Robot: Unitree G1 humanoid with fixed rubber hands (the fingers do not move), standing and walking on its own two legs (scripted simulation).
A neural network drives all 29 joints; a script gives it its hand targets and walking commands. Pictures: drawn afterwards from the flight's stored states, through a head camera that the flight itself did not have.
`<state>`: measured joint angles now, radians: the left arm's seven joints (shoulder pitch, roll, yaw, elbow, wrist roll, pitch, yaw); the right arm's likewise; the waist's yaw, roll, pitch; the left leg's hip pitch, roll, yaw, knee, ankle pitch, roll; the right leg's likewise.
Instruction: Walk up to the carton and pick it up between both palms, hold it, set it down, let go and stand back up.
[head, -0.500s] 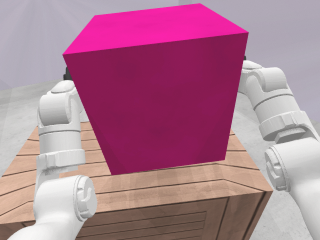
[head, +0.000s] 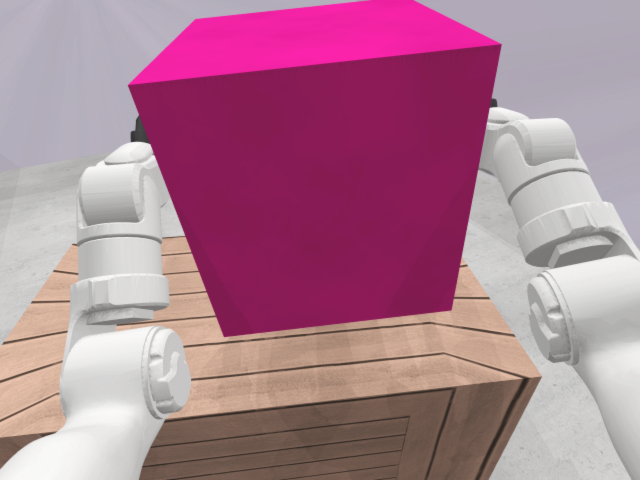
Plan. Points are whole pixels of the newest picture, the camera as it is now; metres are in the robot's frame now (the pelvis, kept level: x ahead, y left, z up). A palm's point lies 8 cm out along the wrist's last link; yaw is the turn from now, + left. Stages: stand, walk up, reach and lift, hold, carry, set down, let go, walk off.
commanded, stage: hold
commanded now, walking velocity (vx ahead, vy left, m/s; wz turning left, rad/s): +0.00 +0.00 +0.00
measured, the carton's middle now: (318, 159) +0.41 +0.00 +0.27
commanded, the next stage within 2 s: none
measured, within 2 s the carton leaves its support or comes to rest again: neither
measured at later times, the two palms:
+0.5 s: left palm (154, 166) +0.36 +0.18 +0.30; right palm (477, 140) +0.38 -0.19 +0.31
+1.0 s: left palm (149, 154) +0.37 +0.18 +0.31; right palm (479, 129) +0.37 -0.18 +0.32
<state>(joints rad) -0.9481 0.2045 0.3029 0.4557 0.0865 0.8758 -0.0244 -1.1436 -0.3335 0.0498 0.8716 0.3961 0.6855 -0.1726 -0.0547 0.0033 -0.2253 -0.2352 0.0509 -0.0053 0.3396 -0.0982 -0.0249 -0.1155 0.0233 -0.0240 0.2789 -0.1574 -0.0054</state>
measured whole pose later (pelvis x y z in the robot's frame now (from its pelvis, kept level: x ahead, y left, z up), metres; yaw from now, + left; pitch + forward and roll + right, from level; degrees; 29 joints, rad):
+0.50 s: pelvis +0.01 +0.00 +0.00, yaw +0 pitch -1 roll -1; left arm -0.87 0.17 0.30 0.33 0.09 0.92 0.00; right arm -1.06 -0.35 0.09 0.77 0.45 0.70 -0.19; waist -0.05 0.02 -0.22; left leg -0.21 0.05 -0.01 0.36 -0.13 -0.03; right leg -0.08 0.03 -0.03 0.28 -0.17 -0.01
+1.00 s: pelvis +0.00 +0.00 +0.00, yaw +0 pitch +0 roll -1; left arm -0.96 0.21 0.30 0.47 0.08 0.87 -0.02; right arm -1.14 -0.34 0.06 0.88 0.39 0.69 -0.17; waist -0.04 0.01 -0.25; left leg -0.24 0.05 0.00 0.34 -0.10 -0.02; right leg -0.12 0.02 -0.02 0.28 -0.16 0.00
